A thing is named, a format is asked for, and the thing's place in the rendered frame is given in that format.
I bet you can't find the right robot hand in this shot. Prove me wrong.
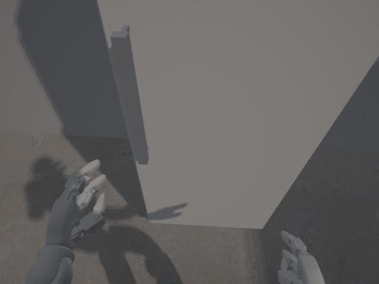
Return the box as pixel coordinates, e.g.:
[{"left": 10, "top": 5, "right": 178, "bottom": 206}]
[{"left": 278, "top": 231, "right": 325, "bottom": 284}]

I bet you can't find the robot left forearm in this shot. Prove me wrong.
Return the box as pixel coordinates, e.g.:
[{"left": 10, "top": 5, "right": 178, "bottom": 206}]
[{"left": 25, "top": 246, "right": 75, "bottom": 284}]

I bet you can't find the fridge door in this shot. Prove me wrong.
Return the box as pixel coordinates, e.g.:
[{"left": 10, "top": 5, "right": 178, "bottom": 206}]
[{"left": 97, "top": 0, "right": 379, "bottom": 229}]

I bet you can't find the left robot hand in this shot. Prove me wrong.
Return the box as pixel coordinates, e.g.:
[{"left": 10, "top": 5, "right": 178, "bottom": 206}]
[{"left": 45, "top": 159, "right": 107, "bottom": 250}]

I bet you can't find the handle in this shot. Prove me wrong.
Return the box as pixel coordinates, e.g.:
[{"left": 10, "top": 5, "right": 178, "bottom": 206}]
[{"left": 110, "top": 25, "right": 149, "bottom": 164}]

